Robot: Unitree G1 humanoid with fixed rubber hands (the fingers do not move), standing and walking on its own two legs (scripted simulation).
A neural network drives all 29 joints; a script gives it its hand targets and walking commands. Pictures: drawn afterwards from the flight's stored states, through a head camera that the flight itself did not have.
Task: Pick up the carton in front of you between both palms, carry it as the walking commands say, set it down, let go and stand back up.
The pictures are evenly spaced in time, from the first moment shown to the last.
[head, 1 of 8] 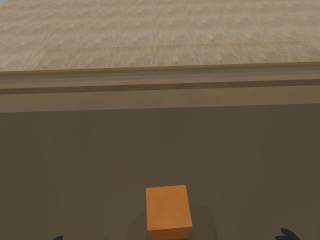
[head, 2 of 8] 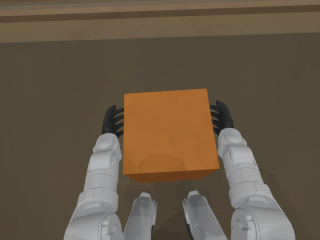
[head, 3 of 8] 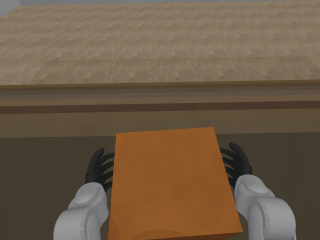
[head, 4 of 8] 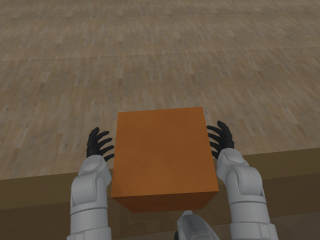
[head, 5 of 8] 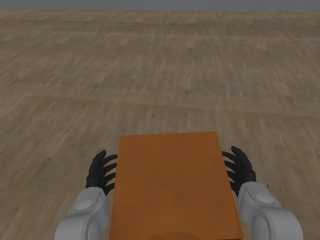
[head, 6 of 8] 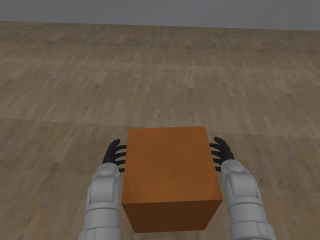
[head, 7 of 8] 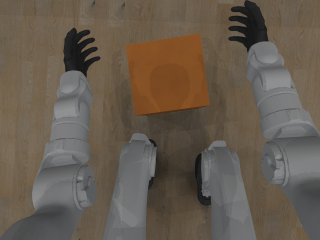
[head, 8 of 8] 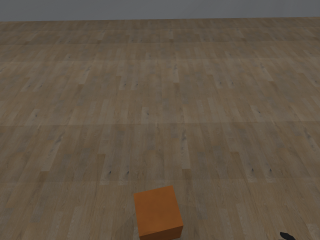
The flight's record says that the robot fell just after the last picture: no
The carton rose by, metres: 0.68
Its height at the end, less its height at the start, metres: -1.20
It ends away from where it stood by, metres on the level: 6.33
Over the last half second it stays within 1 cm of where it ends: yes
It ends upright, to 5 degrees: yes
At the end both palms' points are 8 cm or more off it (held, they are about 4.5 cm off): yes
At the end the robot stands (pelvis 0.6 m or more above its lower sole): yes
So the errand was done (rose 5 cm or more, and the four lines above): yes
